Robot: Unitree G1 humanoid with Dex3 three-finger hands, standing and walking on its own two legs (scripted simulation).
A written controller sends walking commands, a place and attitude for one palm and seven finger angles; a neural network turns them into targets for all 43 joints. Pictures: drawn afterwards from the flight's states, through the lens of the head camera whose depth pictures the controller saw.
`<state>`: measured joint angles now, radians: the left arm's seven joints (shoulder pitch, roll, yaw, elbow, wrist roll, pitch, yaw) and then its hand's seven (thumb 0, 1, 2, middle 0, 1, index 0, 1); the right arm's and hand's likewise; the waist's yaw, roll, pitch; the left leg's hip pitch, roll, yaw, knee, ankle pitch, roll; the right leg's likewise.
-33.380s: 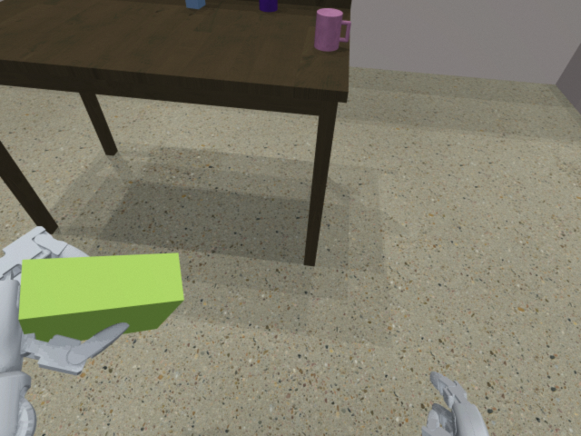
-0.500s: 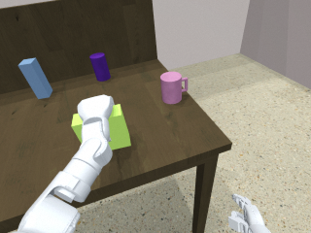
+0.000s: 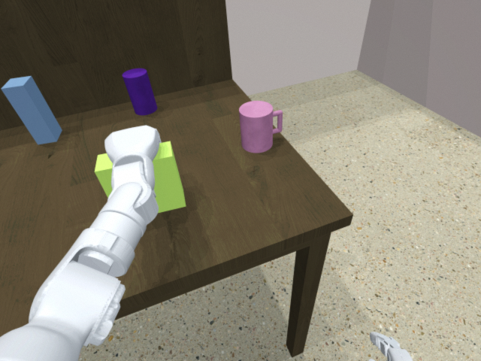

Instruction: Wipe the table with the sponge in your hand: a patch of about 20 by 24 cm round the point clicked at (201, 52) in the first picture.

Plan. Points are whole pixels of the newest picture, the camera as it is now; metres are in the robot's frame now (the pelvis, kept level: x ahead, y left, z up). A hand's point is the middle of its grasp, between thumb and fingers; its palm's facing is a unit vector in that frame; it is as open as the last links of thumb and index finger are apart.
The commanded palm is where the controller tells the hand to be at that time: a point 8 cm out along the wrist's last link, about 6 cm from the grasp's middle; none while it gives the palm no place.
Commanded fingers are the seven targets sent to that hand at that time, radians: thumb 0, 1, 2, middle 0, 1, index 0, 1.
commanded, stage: wipe forward along the third lane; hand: left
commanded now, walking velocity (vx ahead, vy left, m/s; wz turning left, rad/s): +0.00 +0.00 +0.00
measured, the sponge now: (147, 190) +0.41 +0.21 +0.09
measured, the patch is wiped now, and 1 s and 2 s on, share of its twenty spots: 0.90 0.90 0.95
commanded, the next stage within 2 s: wipe back along the third lane in 0.40 s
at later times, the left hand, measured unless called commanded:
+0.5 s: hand (132, 154) +0.46 +0.24 +0.14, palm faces -0.04 -0.02 -1.00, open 9.5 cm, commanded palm +0.44 +0.24 +0.18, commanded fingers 0.00 0.10 1.30 -1.20 -1.60 -1.20 -1.60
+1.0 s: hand (134, 163) +0.43 +0.23 +0.14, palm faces +0.07 +0.00 -1.00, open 9.5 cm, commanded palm +0.39 +0.20 +0.17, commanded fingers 0.00 0.10 1.30 -1.20 -1.60 -1.20 -1.60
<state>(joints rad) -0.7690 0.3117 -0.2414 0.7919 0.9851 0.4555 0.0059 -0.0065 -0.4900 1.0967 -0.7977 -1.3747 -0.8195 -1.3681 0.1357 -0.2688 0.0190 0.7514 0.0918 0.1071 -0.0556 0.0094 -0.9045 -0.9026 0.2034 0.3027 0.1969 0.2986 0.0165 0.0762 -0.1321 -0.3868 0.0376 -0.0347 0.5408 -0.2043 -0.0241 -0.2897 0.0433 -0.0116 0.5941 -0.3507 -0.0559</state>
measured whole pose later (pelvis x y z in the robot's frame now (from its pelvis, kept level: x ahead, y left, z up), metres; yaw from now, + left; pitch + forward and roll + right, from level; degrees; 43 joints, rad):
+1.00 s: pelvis +0.02 +0.04 +0.00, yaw +0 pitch +4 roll +0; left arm -0.79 0.23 -0.34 0.76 0.97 0.59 0.09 0.00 -0.47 1.08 -0.78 -1.39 -0.80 -1.39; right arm 0.06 -0.23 0.02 0.72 0.10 0.14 0.00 0.01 -0.91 -0.90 0.20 0.30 0.20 0.30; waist 0.05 0.07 -0.16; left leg -0.41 0.00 -0.01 0.57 -0.24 0.01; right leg -0.28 0.00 0.00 0.56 -0.35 0.00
